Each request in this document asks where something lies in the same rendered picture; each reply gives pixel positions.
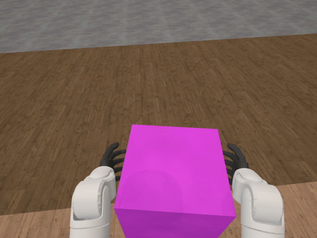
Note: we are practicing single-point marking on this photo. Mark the robot left forearm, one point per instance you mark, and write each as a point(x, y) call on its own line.
point(90, 206)

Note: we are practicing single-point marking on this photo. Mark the robot left hand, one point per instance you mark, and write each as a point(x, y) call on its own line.
point(108, 157)

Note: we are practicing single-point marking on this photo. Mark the robot right forearm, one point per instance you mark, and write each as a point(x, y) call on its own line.
point(262, 210)

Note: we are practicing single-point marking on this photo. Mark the robot right hand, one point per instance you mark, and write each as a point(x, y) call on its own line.
point(238, 160)

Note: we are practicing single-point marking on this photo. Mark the carton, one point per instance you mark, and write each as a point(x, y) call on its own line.
point(174, 184)

